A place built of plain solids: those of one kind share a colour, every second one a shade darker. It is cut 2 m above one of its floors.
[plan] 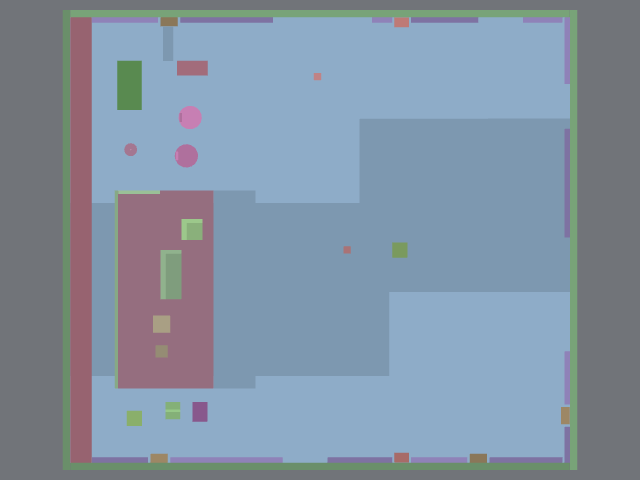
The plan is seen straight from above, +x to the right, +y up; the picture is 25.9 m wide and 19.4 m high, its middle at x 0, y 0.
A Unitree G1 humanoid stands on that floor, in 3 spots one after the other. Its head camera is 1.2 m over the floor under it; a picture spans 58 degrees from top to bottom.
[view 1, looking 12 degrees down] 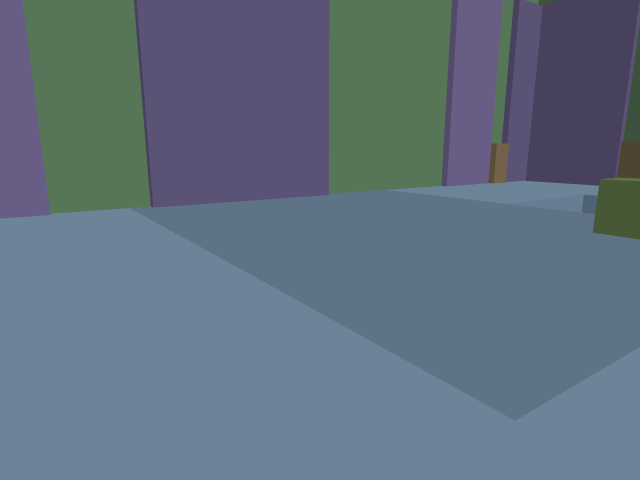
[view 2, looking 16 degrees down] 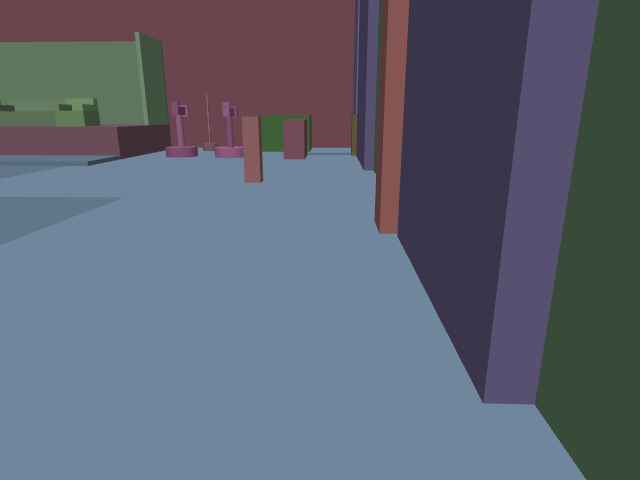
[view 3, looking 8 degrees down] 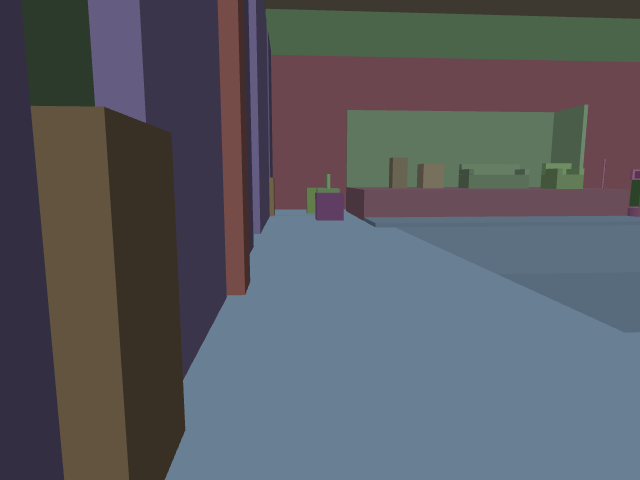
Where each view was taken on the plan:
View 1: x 0.65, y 6.60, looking -34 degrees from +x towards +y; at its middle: floor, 5.77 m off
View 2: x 8.03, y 8.13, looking -178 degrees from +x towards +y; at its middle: floor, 4.35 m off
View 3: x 8.03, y -8.13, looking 176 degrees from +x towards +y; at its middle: floor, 8.62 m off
